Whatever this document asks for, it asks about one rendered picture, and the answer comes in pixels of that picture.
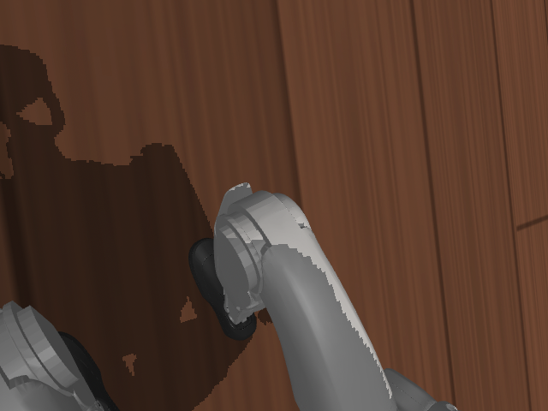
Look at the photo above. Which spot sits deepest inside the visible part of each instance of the right robot foot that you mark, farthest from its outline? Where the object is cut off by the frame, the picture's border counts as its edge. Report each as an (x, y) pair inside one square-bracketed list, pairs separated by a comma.
[(202, 266)]

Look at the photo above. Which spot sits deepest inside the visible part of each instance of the right robot hand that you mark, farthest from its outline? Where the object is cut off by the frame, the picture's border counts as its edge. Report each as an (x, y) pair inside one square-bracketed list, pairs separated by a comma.
[(408, 395)]

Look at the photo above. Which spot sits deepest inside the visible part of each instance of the left robot foot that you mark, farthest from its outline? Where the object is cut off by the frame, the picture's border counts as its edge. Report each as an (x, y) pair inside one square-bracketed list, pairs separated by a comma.
[(89, 370)]

